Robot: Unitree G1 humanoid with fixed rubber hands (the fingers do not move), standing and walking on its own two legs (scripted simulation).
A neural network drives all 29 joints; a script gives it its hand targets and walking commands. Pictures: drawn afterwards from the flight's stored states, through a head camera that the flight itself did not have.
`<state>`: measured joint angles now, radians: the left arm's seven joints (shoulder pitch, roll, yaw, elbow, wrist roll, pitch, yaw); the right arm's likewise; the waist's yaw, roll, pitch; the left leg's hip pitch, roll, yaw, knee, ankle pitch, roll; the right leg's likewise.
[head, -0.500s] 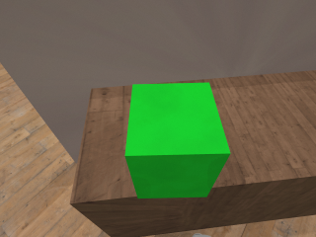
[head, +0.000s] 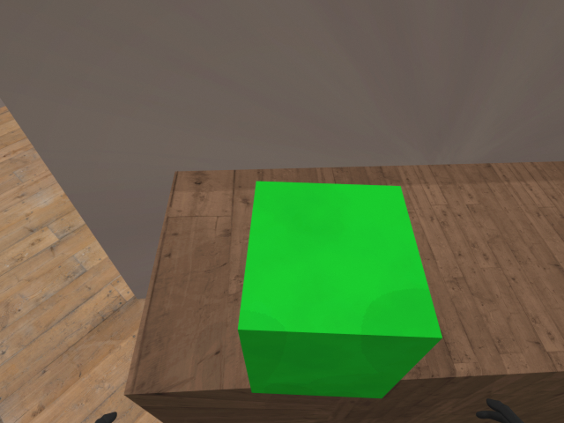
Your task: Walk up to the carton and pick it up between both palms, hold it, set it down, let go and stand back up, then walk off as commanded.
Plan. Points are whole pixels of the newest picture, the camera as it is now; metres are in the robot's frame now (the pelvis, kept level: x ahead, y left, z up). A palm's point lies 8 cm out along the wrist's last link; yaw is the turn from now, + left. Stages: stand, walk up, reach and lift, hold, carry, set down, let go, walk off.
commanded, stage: walk up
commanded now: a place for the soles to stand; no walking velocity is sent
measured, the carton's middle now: (322, 295) +0.30 -0.03 +0.02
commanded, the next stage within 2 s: none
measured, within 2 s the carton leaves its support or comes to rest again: neither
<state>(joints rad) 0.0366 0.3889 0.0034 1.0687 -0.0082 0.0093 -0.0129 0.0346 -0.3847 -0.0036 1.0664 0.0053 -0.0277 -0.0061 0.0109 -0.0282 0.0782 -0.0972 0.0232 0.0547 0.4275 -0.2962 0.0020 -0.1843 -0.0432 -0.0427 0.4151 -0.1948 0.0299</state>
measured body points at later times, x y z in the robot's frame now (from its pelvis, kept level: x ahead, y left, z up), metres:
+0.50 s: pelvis -0.01 -0.02 +0.00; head +0.03 -0.01 +0.45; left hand +0.08 +0.30 -0.13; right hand +0.09 -0.34 -0.12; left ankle -0.04 +0.11 -0.74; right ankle +0.02 -0.14 -0.74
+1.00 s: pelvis -0.04 -0.09 -0.02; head +0.01 -0.09 +0.42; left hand +0.08 +0.21 -0.14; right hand +0.03 -0.42 -0.14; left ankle -0.05 +0.03 -0.73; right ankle -0.01 -0.21 -0.74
